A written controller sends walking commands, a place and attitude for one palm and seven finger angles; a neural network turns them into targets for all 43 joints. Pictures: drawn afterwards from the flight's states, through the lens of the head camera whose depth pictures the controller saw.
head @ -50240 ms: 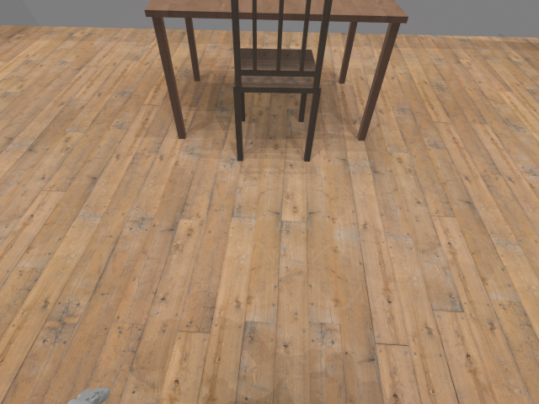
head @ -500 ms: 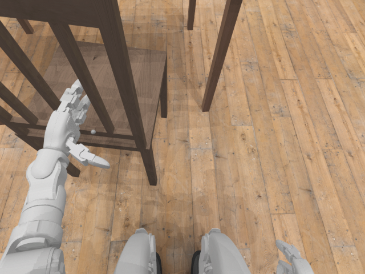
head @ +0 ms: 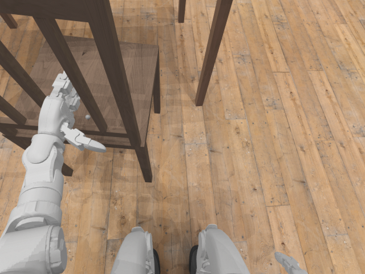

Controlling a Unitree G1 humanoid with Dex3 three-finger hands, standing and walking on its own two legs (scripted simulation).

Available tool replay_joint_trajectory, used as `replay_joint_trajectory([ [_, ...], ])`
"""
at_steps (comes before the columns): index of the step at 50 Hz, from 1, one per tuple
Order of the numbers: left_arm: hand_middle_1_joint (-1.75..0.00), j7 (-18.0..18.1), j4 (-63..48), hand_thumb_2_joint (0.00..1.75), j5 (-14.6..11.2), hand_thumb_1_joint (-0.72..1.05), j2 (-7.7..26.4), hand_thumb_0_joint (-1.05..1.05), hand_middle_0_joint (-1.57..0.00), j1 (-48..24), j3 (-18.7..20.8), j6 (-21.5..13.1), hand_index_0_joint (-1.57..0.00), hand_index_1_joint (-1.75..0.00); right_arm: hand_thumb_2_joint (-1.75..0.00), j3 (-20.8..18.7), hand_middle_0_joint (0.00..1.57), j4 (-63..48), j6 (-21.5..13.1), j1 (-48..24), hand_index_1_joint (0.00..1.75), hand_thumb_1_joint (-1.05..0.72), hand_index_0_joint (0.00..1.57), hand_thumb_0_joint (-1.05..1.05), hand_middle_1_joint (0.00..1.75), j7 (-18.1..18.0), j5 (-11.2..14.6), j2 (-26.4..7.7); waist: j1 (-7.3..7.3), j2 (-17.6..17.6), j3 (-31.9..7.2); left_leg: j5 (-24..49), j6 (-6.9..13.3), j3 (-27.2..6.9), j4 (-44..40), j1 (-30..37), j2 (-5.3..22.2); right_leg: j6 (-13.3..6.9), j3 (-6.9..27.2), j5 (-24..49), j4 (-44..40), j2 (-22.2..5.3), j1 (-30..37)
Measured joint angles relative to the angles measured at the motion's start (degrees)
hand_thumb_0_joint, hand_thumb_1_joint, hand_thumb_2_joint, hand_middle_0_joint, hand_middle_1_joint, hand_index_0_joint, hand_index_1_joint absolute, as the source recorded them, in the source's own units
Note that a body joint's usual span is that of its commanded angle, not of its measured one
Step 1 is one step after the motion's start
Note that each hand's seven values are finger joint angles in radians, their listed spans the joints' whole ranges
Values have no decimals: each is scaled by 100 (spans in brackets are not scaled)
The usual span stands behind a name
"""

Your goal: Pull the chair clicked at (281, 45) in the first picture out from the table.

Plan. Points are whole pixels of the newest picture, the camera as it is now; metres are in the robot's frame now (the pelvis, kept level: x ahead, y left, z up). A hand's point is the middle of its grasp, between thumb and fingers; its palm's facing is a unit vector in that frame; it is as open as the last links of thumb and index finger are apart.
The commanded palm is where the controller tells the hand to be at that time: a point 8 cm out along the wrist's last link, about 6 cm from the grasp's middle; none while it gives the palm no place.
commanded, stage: push the fingers through the gap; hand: left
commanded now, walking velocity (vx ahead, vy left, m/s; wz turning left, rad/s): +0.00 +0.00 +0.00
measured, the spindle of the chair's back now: (28, 85) +0.49 +0.30 +0.06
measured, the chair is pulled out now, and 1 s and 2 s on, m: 0.17 0.17 0.21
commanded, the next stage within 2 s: hook a spindle and tug to test in 0.24 s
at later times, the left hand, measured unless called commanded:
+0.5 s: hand (90, 116) +0.44 +0.18 +0.02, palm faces -0.10 -0.99 -0.05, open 16.7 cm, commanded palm +0.42 +0.23 +0.03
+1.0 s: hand (94, 115) +0.44 +0.18 +0.02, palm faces -0.11 -0.99 -0.05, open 9.6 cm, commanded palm +0.42 +0.22 +0.03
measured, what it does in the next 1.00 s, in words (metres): stands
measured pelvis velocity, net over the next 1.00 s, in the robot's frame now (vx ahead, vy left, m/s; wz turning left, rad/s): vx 0.00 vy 0.00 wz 0.01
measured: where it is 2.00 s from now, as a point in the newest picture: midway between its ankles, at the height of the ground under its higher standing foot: outside the picture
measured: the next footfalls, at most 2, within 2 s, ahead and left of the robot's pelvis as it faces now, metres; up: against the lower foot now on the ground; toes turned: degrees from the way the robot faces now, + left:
none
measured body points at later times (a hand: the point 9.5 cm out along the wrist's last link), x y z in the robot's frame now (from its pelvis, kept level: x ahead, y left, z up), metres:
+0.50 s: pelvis +0.00 +0.01 +0.00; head +0.15 +0.03 +0.43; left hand +0.44 +0.24 +0.03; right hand +0.09 -0.26 -0.11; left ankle +0.03 +0.08 -0.62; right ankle +0.03 -0.11 -0.62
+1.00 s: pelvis +0.00 +0.00 +0.00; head +0.14 +0.02 +0.43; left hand +0.44 +0.23 +0.03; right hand +0.09 -0.27 -0.11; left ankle +0.03 +0.08 -0.62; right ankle +0.03 -0.11 -0.62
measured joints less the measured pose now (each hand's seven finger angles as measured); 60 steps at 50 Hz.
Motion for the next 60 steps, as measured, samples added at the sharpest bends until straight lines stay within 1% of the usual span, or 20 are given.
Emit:
replay_joint_trajectory([
  [4,-8,10,-87,30,-9,-50,17,-1,-6,89,26,-56,-7,-8,-90,-11,20,-14,28,28,30,-90,20,1,30,12,-3,9,1,-7,18,0,7,-2,-11,11,0,11,1,10,-25,4,18],
  [9,-8,-6,-103,30,-31,-50,-19,-1,-6,101,-111,-116,-7,-8,-90,-18,20,31,43,29,30,-90,20,1,30,19,5,2,47,-6,19,12,20,-22,-39,33,-28,28,-17,19,-68,-16,62],
  [12,-8,-4,-58,30,-21,-50,-50,-1,-6,53,-147,-104,-7,-8,-90,-13,20,49,56,-12,30,-90,20,1,30,11,5,0,46,-14,16,16,29,-28,-45,34,-40,37,-22,21,-78,-26,72],
  [18,-8,115,-57,30,26,-50,-150,-1,-6,21,-268,-127,-6,-8,-90,-35,20,13,67,-73,30,-90,20,1,30,16,-11,-5,39,9,8,23,41,-17,-73,49,-60,56,-9,30,-103,-40,85],
  [22,-11,193,-32,30,75,-50,-178,-1,-7,-19,-214,-140,-8,-11,-90,-22,20,-15,99,-106,30,-90,20,1,30,23,-24,13,21,-4,-5,11,47,9,-67,50,-52,59,19,22,-83,-33,66],
  [25,-18,249,-78,30,79,-50,-180,-1,-10,19,-209,-148,-10,-18,-90,-27,20,-53,120,-93,30,-90,20,1,30,36,-23,32,18,2,-10,5,40,15,-71,57,-50,56,27,15,-80,-29,67],
  [28,-29,264,-171,30,70,-50,-208,-1,-13,96,-260,-148,-13,-29,-90,-38,20,-53,145,-76,30,-90,20,1,30,54,-17,46,44,15,-9,4,33,18,-92,93,-49,55,33,12,-97,-25,97],
  [31,-42,251,-167,30,70,-50,-230,-1,-17,141,-288,-143,-17,-42,-90,-23,20,-34,171,-68,30,-90,20,1,30,58,-7,58,62,6,-18,8,28,23,-119,126,-50,50,39,12,-112,-22,123],
  [37,-72,266,-83,31,70,-47,-207,-1,-27,132,-235,-155,-27,-72,-90,-14,20,-17,160,-80,30,-90,20,1,30,32,-10,59,49,-6,-1,8,4,-11,-91,104,-48,23,9,-5,-83,-20,110],
  [42,-99,233,-199,37,39,-33,-200,-1,-35,134,-284,-221,-36,-98,-90,-46,20,15,132,-88,30,-90,20,1,30,23,-15,39,66,-2,9,8,-14,-28,-71,83,-45,6,-5,-12,-60,-16,93],
  [45,-114,179,-143,43,31,-20,-203,-1,-40,102,-270,-206,-41,-114,-90,-36,20,33,147,-103,30,-90,20,1,30,17,-7,22,66,-2,-7,11,-18,-27,-78,94,-40,0,-2,-11,-64,-9,99],
  [49,-128,193,-21,51,32,-1,-161,-1,-43,-32,-223,-128,-46,-129,-90,-28,20,-2,154,-114,30,-90,20,1,30,12,3,21,23,-13,-14,10,-28,-36,-57,67,-34,-14,-9,-17,-37,-4,71],
  [54,-136,246,-123,62,14,26,-149,0,-43,48,-171,-79,-48,-139,-90,-45,20,-71,170,-102,30,-91,20,1,30,38,3,26,-11,-8,-16,5,-37,-6,-71,78,-14,-20,25,-13,-39,18,56],
  [60,-137,225,-187,76,18,58,-159,1,-42,133,-107,-91,-47,-141,-90,-22,20,-89,195,-66,30,-91,20,1,30,55,6,34,-19,-14,-14,-6,-42,12,-106,125,1,-22,47,-16,-69,39,87],
])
